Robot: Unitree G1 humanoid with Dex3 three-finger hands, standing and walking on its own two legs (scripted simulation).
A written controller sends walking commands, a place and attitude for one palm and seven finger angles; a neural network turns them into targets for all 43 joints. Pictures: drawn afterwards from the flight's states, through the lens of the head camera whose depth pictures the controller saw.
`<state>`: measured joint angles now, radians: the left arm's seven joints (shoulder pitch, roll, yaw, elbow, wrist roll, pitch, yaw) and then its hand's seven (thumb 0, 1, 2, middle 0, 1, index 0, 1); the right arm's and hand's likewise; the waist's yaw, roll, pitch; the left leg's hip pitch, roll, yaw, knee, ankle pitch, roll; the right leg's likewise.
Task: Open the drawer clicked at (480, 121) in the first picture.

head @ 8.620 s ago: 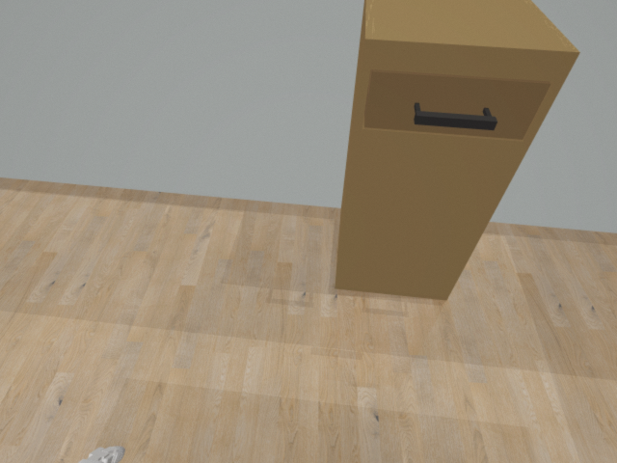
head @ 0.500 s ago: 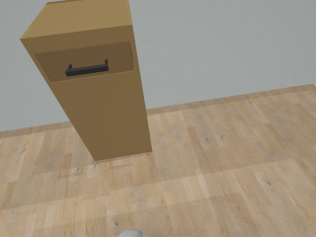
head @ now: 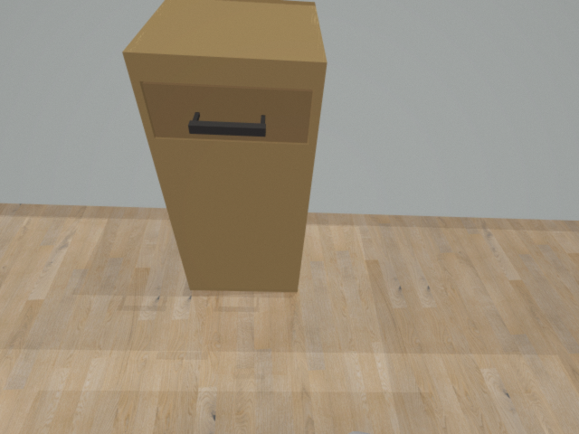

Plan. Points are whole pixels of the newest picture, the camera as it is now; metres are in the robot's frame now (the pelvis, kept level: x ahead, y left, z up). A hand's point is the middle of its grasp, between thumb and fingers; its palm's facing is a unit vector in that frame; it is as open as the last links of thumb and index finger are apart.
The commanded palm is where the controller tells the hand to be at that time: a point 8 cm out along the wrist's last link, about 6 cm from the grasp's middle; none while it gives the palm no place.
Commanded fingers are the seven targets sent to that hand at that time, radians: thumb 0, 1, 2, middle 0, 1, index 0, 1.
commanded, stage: take the last steps up to it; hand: left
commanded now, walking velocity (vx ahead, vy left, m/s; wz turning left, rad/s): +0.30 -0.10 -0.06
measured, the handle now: (228, 123) +0.76 +0.20 +0.02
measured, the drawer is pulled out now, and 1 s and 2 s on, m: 0.00 0.00 0.00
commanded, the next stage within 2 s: come to a stop and stand still in 0.62 s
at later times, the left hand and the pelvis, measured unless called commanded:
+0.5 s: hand (241, 429) +0.17 +0.09 -0.17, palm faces +0.05 -0.97 -0.23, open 7.2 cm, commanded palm none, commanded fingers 0.00 0.90 0.90 -0.20 -0.30 -0.20 -0.30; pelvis +0.15 -0.10 +0.00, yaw +0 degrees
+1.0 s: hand (241, 381) +0.25 +0.10 -0.19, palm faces +0.06 -0.98 -0.21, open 7.4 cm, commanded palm none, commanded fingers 0.00 0.90 0.90 -0.20 -0.30 -0.20 -0.30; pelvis +0.26 -0.08 -0.01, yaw -1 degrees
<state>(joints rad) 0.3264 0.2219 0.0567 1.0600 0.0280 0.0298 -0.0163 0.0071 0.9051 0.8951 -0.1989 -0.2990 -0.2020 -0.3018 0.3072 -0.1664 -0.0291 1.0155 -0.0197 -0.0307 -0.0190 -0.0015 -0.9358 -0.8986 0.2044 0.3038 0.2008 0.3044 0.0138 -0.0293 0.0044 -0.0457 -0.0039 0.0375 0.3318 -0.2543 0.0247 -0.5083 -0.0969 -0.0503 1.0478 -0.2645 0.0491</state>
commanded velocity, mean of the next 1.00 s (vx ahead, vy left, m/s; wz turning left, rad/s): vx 0.07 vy -0.05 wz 0.02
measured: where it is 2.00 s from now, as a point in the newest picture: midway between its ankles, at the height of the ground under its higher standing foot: outside the picture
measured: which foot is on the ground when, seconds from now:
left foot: down 0.00-0.24, up 0.26-0.74, down 0.76-1.00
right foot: up 0.00-0.22, down 0.24-0.78, up 0.80-1.00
